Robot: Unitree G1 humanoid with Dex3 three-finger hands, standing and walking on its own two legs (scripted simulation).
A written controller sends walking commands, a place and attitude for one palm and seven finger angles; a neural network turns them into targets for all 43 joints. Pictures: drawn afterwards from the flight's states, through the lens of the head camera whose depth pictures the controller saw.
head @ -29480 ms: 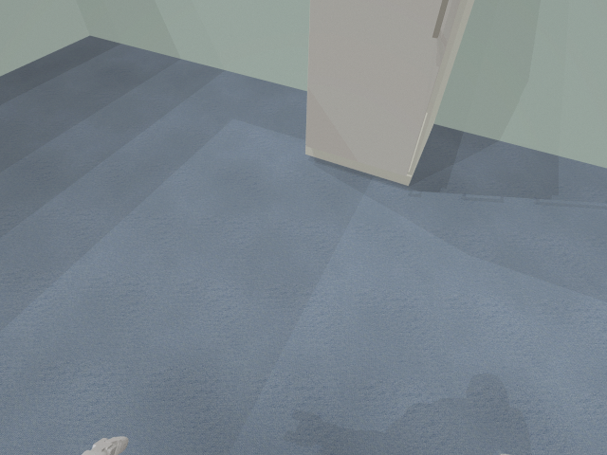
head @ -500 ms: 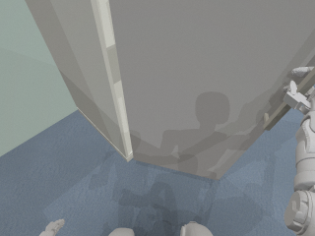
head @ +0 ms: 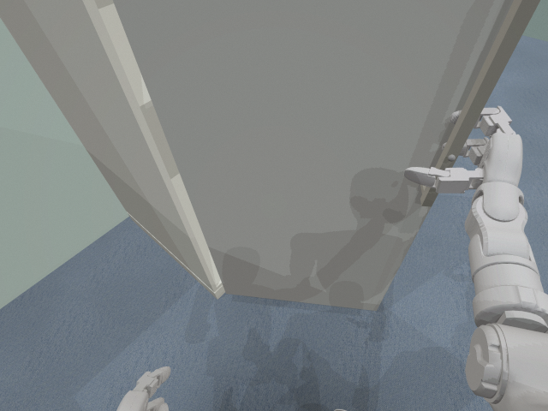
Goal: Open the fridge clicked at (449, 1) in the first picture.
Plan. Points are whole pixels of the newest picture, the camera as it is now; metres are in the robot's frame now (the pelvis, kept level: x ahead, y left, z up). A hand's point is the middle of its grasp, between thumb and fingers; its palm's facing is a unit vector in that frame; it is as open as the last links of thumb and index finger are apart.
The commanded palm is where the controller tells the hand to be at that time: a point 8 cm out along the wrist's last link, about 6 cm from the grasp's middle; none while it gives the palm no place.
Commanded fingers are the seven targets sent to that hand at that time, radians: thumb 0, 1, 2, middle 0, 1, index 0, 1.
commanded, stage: loosen the grip on the handle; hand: right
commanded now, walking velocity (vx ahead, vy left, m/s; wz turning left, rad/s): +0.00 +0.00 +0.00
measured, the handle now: (470, 98) +0.50 -0.23 +0.20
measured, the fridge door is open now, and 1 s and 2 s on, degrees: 56 56 56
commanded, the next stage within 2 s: slip the hand off the handle in 0.22 s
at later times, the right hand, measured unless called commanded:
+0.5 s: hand (471, 166) +0.45 -0.25 +0.12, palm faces +0.36 +0.92 -0.18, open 14.6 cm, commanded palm +0.41 -0.29 +0.13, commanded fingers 0.00 0.55 -0.20 0.25 1.15 0.25 1.15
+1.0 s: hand (517, 181) +0.42 -0.30 +0.12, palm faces +0.33 +0.93 -0.16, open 14.7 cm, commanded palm +0.37 -0.33 +0.13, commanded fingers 0.00 0.55 -0.20 0.25 1.15 0.25 1.15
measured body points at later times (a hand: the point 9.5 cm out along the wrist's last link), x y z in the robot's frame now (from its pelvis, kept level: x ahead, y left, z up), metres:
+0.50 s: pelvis +0.03 +0.05 +0.00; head +0.08 +0.04 +0.44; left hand +0.09 +0.33 -0.11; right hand +0.43 -0.29 +0.13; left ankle +0.02 +0.19 -0.72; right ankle +0.06 -0.08 -0.72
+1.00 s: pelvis +0.05 +0.05 -0.01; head +0.10 +0.04 +0.44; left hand +0.13 +0.33 -0.11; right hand +0.40 -0.35 +0.13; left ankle +0.02 +0.19 -0.72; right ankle +0.06 -0.08 -0.72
